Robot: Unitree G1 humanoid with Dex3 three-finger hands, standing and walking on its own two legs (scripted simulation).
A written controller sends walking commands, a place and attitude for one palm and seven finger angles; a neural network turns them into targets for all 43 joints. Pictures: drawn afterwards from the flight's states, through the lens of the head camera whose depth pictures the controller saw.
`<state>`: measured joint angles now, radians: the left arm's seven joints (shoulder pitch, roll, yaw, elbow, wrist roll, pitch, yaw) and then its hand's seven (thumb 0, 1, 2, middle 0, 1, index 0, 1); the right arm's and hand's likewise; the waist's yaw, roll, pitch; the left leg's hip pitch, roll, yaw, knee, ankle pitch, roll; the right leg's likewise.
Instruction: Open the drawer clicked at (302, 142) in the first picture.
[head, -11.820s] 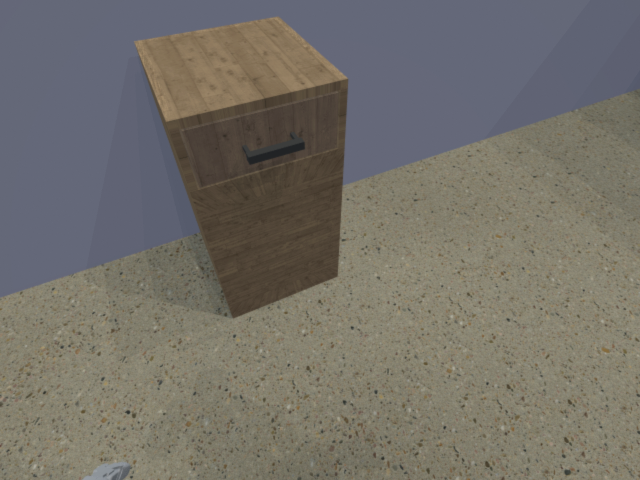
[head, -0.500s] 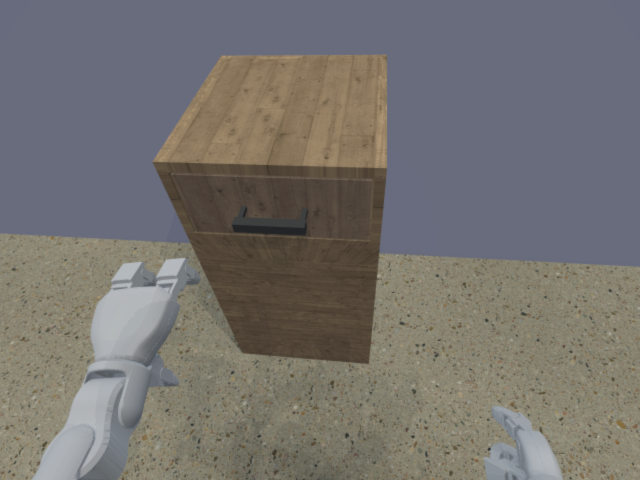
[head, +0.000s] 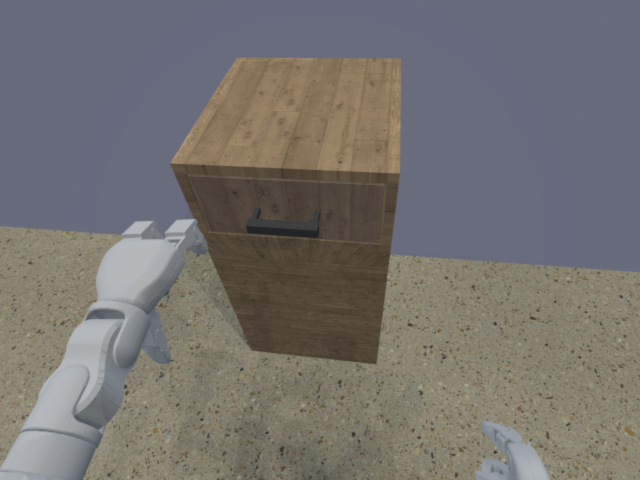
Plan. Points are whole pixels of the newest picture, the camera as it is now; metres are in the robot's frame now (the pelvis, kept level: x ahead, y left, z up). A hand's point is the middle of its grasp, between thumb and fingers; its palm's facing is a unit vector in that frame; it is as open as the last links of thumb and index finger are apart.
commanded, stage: raise the hand with hooked fingers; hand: left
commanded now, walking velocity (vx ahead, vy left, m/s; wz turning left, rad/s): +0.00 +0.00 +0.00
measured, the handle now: (284, 220) +0.58 +0.15 -0.07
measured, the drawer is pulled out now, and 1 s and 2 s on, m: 0.00 0.00 0.00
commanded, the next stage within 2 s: move the hooked fingers above the handle in 0.22 s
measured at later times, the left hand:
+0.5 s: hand (187, 293) +0.32 +0.22 +0.06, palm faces +0.00 -0.07 -1.00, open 13.9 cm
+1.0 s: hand (227, 257) +0.40 +0.19 +0.03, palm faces -0.02 -0.05 -1.00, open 13.8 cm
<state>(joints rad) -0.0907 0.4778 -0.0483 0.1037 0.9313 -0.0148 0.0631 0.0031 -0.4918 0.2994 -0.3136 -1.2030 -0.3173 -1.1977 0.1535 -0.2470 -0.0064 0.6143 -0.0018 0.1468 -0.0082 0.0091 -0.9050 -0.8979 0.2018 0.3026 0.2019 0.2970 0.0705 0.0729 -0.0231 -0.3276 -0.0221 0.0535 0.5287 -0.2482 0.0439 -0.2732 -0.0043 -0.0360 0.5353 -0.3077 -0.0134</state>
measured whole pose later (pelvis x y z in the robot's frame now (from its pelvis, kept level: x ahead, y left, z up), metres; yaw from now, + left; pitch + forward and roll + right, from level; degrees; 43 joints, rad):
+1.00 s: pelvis +0.01 -0.01 -0.01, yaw -1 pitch +9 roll +0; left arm -0.43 0.42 -0.10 0.58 1.02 -0.06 0.21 0.00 -0.49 0.30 -0.32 -1.20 -0.32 -1.20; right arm 0.26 -0.26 -0.07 0.67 0.01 0.15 -0.02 0.01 -0.91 -0.90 0.20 0.30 0.20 0.30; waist 0.00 0.05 -0.09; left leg -0.50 0.00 0.05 0.64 -0.30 0.03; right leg -0.45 0.01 -0.03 0.65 -0.36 -0.03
